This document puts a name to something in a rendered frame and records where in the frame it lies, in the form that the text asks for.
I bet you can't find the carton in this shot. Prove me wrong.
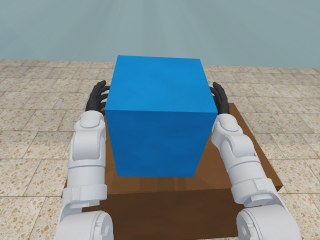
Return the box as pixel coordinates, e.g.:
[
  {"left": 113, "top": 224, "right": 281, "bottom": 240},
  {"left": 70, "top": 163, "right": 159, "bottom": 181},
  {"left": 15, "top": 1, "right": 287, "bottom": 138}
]
[{"left": 104, "top": 55, "right": 218, "bottom": 177}]

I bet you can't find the pedestal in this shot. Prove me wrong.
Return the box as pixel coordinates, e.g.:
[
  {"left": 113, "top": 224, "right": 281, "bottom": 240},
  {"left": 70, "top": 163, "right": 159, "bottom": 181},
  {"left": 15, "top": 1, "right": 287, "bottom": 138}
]
[{"left": 61, "top": 102, "right": 283, "bottom": 240}]

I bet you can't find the robot right upper arm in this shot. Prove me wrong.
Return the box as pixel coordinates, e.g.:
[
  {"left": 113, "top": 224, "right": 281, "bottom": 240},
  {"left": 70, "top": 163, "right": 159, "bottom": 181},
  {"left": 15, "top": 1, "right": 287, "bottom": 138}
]
[{"left": 236, "top": 204, "right": 301, "bottom": 240}]

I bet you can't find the right robot forearm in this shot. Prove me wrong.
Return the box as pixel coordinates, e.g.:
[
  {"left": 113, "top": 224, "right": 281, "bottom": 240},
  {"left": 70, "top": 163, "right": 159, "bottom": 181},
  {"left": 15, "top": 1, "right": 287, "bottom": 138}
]
[{"left": 211, "top": 113, "right": 302, "bottom": 240}]

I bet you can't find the left robot forearm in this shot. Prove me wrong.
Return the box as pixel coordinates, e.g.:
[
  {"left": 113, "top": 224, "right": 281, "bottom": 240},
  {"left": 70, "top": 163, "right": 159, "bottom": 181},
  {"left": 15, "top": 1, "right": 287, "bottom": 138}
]
[{"left": 54, "top": 110, "right": 107, "bottom": 240}]

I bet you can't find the robot left hand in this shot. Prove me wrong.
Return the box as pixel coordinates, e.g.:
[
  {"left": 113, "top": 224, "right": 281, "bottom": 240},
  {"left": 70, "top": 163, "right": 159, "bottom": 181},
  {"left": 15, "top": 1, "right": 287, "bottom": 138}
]
[{"left": 85, "top": 80, "right": 110, "bottom": 116}]

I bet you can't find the robot left upper arm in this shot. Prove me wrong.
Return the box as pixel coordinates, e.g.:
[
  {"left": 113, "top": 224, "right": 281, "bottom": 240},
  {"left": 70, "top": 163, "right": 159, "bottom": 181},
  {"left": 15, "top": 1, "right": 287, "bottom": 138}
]
[{"left": 55, "top": 210, "right": 114, "bottom": 240}]

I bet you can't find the robot right hand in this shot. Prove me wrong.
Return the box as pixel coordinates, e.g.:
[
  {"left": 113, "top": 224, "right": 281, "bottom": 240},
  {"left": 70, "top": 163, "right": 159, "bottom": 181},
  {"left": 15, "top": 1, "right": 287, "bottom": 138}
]
[{"left": 209, "top": 82, "right": 230, "bottom": 115}]

